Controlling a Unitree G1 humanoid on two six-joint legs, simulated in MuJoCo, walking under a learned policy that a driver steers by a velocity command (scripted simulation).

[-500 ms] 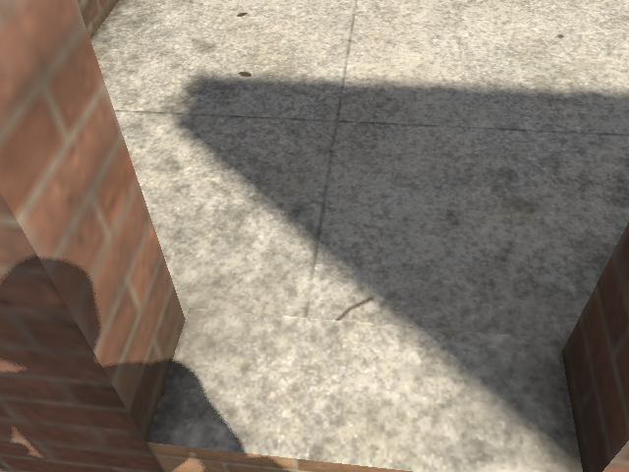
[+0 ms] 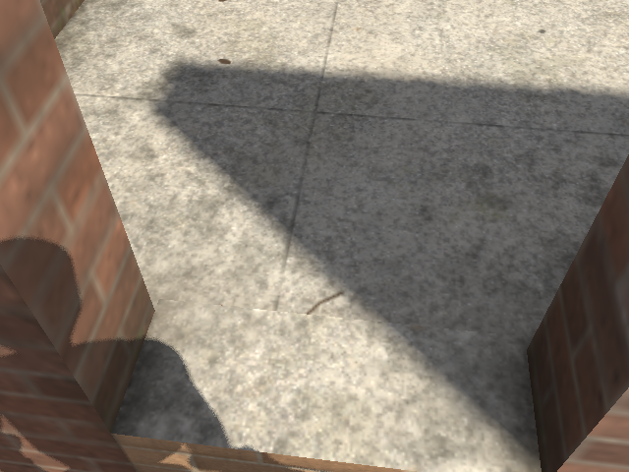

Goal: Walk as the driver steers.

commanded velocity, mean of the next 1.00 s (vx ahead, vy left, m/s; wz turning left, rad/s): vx -0.02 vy -0.01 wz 0.00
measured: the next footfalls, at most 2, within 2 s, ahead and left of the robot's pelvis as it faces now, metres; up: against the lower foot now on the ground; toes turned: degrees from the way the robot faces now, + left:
right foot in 1.98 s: -0.03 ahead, -0.16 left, +0.00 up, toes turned -6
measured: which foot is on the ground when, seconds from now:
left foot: down 0.00-1.00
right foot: down 0.00-1.00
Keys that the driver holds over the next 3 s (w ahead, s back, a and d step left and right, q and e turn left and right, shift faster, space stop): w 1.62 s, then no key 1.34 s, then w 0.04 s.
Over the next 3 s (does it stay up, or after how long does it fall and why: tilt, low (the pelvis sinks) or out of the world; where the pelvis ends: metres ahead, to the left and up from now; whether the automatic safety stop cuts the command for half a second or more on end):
stays up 0.03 -0.02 -0.01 its command is cut before an obstacle from the start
